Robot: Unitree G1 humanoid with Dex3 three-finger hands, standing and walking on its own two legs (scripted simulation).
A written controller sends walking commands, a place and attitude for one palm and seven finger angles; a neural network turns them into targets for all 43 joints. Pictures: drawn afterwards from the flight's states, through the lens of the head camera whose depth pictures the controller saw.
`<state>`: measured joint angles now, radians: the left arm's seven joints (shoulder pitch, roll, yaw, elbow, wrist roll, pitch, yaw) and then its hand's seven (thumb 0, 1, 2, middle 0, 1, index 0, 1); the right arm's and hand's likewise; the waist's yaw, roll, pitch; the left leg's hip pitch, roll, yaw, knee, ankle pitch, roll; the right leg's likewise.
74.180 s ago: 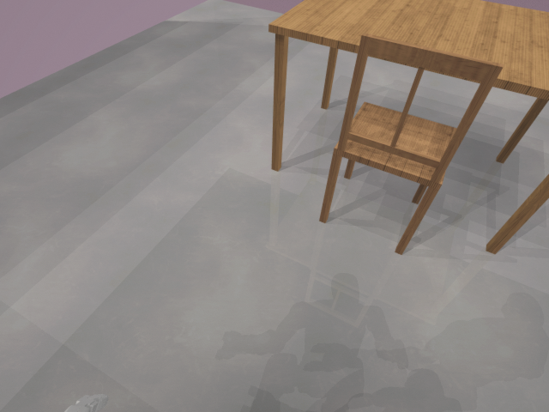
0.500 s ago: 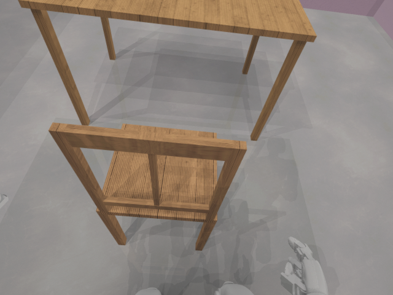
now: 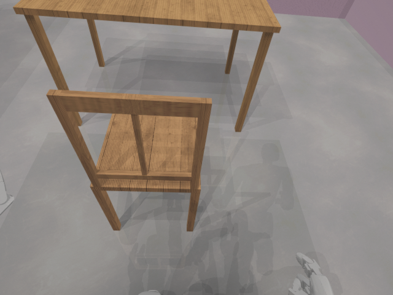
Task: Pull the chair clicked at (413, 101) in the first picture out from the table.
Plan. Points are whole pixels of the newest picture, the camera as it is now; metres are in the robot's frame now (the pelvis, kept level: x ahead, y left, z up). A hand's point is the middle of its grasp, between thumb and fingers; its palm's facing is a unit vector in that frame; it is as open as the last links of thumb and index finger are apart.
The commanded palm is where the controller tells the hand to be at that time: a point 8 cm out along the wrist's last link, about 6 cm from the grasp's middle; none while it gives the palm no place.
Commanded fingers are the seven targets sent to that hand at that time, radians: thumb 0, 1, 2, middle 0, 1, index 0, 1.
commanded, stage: stop stepping back and stand still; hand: left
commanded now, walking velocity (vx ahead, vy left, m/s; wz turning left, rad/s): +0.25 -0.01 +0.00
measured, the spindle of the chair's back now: (140, 147) +0.51 +0.18 -0.09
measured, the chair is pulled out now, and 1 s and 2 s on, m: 0.50 0.50 0.50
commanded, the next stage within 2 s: let the arm hang, fingers relaxed in 0.72 s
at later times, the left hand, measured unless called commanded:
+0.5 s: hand out of the picture +0.08 +0.25 +0.18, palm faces +0.46 -0.78 -0.43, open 7.4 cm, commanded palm +0.02 +0.29 +0.19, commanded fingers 0.00 0.90 0.90 -0.20 -0.30 -0.20 -0.30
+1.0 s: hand out of the picture +0.09 +0.20 -0.07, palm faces +0.15 -0.95 -0.28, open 7.4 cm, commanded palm none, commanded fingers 0.00 0.90 0.90 -0.20 -0.30 -0.20 -0.30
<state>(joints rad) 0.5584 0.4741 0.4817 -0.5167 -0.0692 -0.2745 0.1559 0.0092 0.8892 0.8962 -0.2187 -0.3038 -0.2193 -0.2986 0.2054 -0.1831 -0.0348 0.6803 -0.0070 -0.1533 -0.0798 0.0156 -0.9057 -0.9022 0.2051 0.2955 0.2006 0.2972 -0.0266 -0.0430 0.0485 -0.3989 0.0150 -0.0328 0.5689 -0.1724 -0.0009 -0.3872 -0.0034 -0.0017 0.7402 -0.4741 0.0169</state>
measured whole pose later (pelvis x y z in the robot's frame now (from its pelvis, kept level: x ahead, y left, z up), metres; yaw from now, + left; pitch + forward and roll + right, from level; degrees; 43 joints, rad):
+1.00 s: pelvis -0.10 -0.02 +0.01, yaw +7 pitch +1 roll +0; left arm 0.20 0.22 0.09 0.41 0.03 0.04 0.02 0.00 0.91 0.90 -0.20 -0.30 -0.20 -0.29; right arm 0.22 -0.22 -0.01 0.76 -0.05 -0.03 0.01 0.01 -0.91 -0.90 0.20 0.30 0.20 0.30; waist -0.06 0.01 0.02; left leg -0.30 -0.04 0.01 0.53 -0.25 0.04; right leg -0.41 -0.01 0.01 0.85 -0.44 0.01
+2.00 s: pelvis -0.07 -0.03 +0.01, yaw +6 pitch -1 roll +0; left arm 0.32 0.12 -0.02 1.08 0.01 0.00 0.04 0.01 0.92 0.90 -0.20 -0.30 -0.20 -0.30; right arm 0.34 -0.11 0.00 1.10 -0.01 -0.01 -0.03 0.00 -0.91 -0.90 0.20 0.29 0.20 0.30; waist -0.01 0.01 0.05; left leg -0.16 -0.01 0.01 0.43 -0.25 0.02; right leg -0.17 0.01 0.01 0.43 -0.24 -0.01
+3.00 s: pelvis -0.07 -0.03 +0.01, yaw +6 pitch -1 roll +0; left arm 0.31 0.12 -0.02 1.08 0.01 0.00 0.04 0.01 0.92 0.90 -0.20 -0.30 -0.20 -0.30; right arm 0.32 -0.11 0.00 1.11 -0.01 -0.01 -0.03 0.00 -0.91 -0.90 0.20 0.29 0.20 0.30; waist -0.01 0.00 0.06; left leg -0.15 -0.02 0.01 0.42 -0.25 0.02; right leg -0.16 0.01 0.01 0.43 -0.24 -0.01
